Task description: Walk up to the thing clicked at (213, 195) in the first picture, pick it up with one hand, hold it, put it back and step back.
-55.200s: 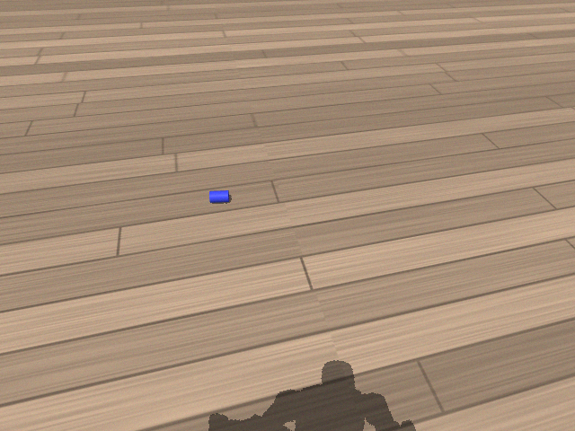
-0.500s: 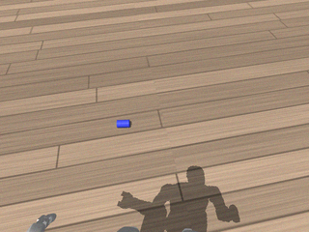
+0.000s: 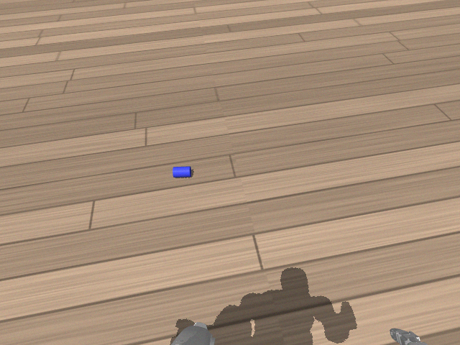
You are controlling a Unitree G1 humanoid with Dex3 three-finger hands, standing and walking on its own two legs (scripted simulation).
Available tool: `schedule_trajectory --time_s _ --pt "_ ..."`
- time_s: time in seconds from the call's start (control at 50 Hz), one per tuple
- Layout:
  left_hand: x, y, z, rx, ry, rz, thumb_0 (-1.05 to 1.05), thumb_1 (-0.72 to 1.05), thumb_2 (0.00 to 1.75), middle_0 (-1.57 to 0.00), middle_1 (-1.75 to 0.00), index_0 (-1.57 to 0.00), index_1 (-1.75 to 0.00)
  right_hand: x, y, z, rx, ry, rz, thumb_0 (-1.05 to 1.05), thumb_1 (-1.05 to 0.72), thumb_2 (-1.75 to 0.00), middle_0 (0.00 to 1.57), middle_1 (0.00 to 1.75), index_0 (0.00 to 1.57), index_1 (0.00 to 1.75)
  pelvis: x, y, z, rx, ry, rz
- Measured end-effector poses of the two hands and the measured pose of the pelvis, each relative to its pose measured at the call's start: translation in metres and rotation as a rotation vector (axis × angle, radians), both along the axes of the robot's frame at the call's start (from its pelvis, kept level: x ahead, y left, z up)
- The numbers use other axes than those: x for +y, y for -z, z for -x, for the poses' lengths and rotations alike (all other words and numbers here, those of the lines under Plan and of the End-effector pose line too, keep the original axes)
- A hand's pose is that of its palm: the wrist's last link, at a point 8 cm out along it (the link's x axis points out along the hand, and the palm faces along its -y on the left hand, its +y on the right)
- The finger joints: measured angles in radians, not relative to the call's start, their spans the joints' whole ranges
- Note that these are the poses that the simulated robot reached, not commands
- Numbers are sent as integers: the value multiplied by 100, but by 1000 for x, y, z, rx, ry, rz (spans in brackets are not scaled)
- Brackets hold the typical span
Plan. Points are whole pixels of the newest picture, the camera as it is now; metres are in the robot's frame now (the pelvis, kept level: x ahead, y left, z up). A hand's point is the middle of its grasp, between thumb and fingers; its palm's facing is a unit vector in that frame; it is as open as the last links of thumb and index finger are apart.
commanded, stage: step back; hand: left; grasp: from above
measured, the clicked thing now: (182, 171) +1.06 +0.38 -0.72
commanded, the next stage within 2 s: stand in 1.08 s
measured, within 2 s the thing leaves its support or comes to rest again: neither
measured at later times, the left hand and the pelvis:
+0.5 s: hand out of the picture +0.01 +0.30 -0.13, palm faces +0.06 -0.92 -0.40, open 7.4 cm; pelvis -0.02 +0.01 +0.01, yaw +5 degrees
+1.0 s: hand out of the picture +0.09 +0.31 -0.14, palm faces +0.09 -0.92 -0.38, open 7.4 cm; pelvis +0.03 +0.04 +0.01, yaw +6 degrees
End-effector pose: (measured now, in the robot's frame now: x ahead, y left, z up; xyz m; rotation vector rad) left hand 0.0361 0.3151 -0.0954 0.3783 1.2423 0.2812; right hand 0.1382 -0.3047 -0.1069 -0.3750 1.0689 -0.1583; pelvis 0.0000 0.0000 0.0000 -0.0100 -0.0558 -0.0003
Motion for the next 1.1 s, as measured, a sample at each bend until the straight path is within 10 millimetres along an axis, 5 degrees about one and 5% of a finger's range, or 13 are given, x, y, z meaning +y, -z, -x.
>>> schedule_trajectory --time_s 0.08,0.2,0.32,0.48,0.6,0.72,1.1 --pt "0 -18 34 26 -41 -28 1 90 89 -20 -30 -20 -31 -5 0 38 57 14 -28 0 -90 -90 20 30 20 30 -3 -12 14 17 -11 -44" --pt "16 -27 50 -41 -67 -63 1 90 89 -20 -30 -20 -31 -8 13 95 207 -7 -10 0 -90 -90 20 30 20 30 1 -10 30 34 -76 -21" --pt "40 -13 63 -53 -92 -46 1 90 90 -20 -30 -20 -30 11 9 111 238 -30 3 1 -91 -90 20 29 20 30 16 -4 39 17 -110 -52" --pt "29 -3 41 -36 -52 28 1 91 90 -20 -30 -20 -30 16 -9 100 141 2 -2 1 -90 -90 21 30 20 30 15 -12 25 17 -98 -31" --pt "6 3 4 -103 -39 31 1 91 90 -20 -30 -20 -30 -1 7 71 133 10 6 0 -90 -90 21 30 20 30 2 -1 9 -3 -98 1" --pt "-7 -3 -16 -131 -47 46 1 90 89 -20 -30 -20 -30 6 8 42 145 -23 -6 0 -90 -90 20 29 20 30 3 -6 -4 15 -114 -13" --pt "46 8 -53 -84 -60 53 1 91 90 -20 -30 -20 -30 59 -4 -4 129 -23 -6 0 -90 -90 21 30 20 30 41 -10 -32 29 -93 -1"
